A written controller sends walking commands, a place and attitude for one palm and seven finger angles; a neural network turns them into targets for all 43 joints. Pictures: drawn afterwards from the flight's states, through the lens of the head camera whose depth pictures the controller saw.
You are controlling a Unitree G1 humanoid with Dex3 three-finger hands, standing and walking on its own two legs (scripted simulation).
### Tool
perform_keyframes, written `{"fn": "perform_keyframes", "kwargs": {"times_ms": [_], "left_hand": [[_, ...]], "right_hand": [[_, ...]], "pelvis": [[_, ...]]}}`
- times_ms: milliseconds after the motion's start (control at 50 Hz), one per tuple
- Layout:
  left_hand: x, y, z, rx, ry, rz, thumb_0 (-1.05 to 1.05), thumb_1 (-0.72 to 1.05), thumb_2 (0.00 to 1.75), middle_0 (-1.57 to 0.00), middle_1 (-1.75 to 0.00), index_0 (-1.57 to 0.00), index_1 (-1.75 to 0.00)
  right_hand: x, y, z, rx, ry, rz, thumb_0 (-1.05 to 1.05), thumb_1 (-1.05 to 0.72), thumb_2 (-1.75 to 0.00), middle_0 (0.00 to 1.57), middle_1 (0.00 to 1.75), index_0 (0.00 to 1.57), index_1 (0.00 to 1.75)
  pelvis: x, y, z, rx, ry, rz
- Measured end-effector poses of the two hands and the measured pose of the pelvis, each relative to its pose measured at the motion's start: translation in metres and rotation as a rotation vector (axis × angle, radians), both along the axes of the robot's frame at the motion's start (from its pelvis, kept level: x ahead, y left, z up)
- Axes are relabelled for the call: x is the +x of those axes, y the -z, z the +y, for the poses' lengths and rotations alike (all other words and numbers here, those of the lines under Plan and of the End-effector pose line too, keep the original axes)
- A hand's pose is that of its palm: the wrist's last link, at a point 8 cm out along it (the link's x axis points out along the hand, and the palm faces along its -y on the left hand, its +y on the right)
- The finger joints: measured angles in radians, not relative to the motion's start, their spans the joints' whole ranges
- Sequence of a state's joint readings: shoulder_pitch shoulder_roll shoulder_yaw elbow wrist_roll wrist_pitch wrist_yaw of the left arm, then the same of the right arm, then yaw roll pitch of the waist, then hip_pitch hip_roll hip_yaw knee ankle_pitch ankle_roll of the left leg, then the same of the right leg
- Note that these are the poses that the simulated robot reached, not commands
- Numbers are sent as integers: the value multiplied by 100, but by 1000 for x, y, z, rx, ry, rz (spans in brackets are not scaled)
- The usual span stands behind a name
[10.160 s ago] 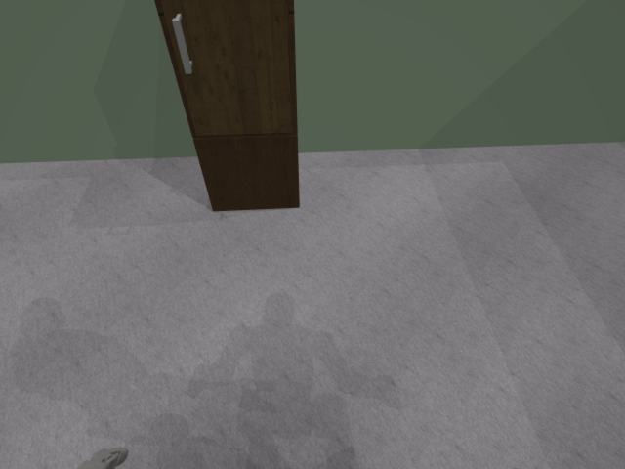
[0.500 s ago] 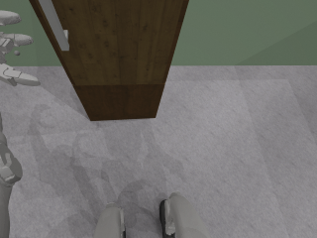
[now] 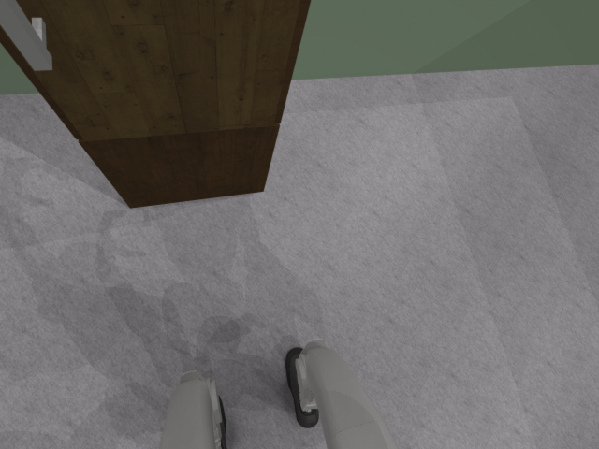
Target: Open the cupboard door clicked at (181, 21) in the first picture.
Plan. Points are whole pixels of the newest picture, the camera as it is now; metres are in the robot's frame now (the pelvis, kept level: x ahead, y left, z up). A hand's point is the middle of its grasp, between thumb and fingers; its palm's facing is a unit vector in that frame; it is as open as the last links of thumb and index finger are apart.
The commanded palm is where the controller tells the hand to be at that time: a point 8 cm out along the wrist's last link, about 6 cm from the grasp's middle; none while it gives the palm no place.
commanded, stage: move the hooked fingers beside the handle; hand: left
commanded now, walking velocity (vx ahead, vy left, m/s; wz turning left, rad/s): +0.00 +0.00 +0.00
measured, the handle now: out of the picture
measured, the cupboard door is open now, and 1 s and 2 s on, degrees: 0 0 0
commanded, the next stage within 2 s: slide the fingers in behind the handle in 0.58 s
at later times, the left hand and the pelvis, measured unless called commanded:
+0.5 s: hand out of the picture +0.55 +0.27 +0.08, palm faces +0.03 -1.00 -0.03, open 14.0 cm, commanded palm +0.54 +0.30 +0.08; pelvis +0.02 +0.00 +0.01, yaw +1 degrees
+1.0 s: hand out of the picture +0.55 +0.25 +0.09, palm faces +0.02 -1.00 -0.03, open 14.0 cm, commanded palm +0.54 +0.28 +0.08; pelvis +0.00 -0.01 +0.01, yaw +1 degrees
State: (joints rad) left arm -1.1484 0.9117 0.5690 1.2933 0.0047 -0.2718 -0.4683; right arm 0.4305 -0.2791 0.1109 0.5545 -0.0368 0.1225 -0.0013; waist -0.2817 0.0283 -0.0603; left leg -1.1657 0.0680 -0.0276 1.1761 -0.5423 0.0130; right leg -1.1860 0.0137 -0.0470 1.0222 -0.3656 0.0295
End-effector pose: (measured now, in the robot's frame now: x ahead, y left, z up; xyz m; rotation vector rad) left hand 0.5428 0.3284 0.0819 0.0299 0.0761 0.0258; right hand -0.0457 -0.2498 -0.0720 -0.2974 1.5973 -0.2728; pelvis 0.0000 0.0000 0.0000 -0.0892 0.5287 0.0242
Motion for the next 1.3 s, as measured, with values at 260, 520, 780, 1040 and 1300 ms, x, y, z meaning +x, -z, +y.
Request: {"fn": "perform_keyframes", "kwargs": {"times_ms": [260,520,780,1040,1300], "left_hand": [[-6,1,5,-10,-6,7,-1,-50,30,-30,-120,-30,-120],[-12,-3,-2,-2,-1,-16,-1,-50,30,-30,-120,-30,-120],[-19,-8,-11,6,-7,-25,-1,-50,30,-30,-120,-30,-120],[-14,-7,-31,1,9,-37,-1,-50,30,-30,-120,-30,-120],[-13,-7,-45,7,-2,-39,-1,-50,30,-30,-120,-30,-120]], "right_hand": [[34,-7,-3,3,-31,-44,0,-91,-90,21,30,21,30],[56,-4,-11,-5,-67,-97,0,-91,-90,21,30,21,30],[39,0,-11,13,-41,-95,0,-91,-90,21,30,21,30],[20,2,-14,3,-36,-75,0,-91,-90,21,30,21,30],[19,3,-9,27,-25,-84,0,-91,-90,21,30,21,30]], "pelvis": [[14,-10,1,-8,-14,-19],[15,-10,-1,-3,-20,-34],[8,-9,-6,4,-13,-49],[-1,-5,-6,7,-14,-44],[-1,-7,-6,13,-8,-50]]}}
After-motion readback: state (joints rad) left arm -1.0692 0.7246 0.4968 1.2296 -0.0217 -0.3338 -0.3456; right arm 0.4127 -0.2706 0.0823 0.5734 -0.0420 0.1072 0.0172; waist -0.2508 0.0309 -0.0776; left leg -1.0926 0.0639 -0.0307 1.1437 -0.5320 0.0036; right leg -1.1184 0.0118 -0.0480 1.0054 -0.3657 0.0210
